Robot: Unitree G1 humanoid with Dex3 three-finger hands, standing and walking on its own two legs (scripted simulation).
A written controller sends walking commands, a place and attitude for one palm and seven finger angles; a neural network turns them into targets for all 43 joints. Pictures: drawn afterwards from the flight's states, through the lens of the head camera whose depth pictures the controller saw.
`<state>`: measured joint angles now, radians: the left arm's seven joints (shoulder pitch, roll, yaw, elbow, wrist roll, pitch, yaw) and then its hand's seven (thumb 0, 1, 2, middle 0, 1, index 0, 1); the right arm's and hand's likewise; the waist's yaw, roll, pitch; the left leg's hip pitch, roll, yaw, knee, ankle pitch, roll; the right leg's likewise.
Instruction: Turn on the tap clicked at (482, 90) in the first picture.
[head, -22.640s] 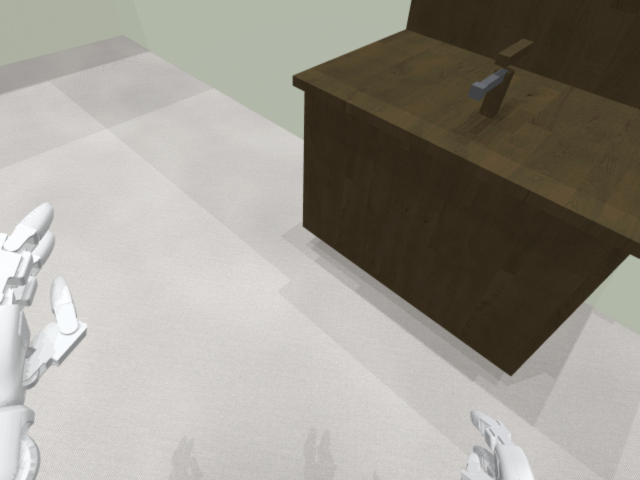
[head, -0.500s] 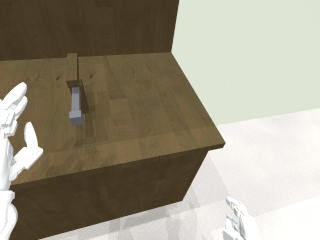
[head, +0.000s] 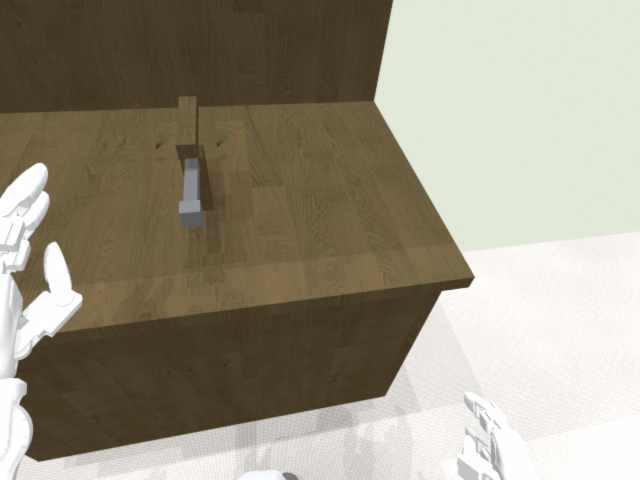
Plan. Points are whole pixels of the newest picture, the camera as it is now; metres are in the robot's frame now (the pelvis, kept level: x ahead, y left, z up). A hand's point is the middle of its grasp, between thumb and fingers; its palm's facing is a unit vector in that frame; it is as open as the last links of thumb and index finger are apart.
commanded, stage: come to a stop and stand still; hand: left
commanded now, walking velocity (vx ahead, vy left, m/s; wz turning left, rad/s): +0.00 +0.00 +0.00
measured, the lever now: (191, 213) +0.42 +0.23 +0.08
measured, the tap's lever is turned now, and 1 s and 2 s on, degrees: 0 0 0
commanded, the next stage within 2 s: look again from close up in 0.86 s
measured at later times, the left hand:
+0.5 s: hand (43, 365) +0.16 +0.26 +0.16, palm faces +0.42 -0.86 -0.30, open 7.4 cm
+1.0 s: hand (55, 403) +0.13 +0.22 +0.18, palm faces +0.34 -0.85 -0.39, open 7.4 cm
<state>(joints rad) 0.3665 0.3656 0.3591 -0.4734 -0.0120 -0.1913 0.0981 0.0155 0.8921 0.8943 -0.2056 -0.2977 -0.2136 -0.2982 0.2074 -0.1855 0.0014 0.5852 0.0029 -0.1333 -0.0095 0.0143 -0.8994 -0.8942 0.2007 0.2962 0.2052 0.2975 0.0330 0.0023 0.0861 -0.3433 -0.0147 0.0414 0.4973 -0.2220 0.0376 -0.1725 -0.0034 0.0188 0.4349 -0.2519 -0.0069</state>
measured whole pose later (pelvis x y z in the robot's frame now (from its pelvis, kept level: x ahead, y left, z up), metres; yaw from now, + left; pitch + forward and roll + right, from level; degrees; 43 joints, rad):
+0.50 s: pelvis -0.07 +0.01 -0.03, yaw -1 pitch -7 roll +0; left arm 0.28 0.37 0.39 -0.43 -0.02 -0.14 0.10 0.01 0.89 0.89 -0.20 -0.30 -0.21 -0.30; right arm 0.20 -0.15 -0.01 0.65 0.01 -0.13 0.01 0.01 -0.90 -0.89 0.20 0.30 0.20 0.30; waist 0.01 -0.07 0.10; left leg -0.34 -0.04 0.01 0.75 -0.29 0.04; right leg -0.53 0.03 0.08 1.19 -0.40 -0.01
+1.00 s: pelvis -0.09 +0.00 +0.00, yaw -3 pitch -3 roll +2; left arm 0.44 0.37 0.35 -0.50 -0.04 -0.22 0.12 0.02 0.89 0.89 -0.21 -0.30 -0.22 -0.30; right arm 0.25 -0.24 -0.04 0.61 0.00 -0.16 -0.05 0.01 -0.90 -0.89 0.20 0.30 0.20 0.30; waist 0.01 -0.03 0.06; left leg -0.23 0.04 0.04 0.49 -0.20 -0.01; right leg -0.26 0.01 -0.06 0.59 -0.28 -0.06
